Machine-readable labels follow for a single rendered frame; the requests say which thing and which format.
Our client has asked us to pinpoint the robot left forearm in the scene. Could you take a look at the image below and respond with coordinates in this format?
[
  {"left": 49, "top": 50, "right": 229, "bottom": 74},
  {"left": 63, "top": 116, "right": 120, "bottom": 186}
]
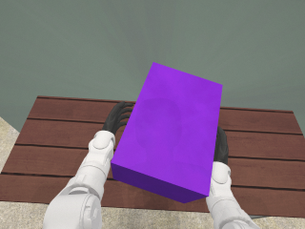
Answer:
[{"left": 43, "top": 130, "right": 115, "bottom": 229}]

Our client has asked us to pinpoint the robot left upper arm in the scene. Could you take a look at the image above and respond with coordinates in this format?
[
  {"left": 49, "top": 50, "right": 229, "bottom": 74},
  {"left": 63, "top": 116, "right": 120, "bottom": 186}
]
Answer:
[{"left": 44, "top": 194, "right": 103, "bottom": 229}]

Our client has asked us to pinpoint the robot left hand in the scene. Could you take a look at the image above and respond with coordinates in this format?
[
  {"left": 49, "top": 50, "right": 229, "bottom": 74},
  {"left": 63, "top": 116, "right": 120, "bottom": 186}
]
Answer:
[{"left": 101, "top": 101, "right": 133, "bottom": 135}]

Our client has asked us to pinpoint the robot right forearm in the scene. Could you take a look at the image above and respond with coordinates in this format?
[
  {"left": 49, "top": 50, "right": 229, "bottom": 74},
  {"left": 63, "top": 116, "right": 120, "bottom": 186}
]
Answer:
[{"left": 206, "top": 161, "right": 261, "bottom": 229}]

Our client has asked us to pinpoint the table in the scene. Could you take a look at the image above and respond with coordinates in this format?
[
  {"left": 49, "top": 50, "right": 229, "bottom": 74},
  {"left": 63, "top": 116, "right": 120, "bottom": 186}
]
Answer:
[{"left": 0, "top": 95, "right": 305, "bottom": 219}]

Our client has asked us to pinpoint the robot right hand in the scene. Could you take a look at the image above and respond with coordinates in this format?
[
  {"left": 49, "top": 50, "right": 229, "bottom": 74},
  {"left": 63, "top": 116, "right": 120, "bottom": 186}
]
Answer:
[{"left": 213, "top": 126, "right": 229, "bottom": 165}]

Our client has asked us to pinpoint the carton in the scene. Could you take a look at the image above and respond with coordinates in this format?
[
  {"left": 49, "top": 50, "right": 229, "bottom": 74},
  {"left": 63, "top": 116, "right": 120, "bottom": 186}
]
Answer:
[{"left": 111, "top": 62, "right": 223, "bottom": 203}]

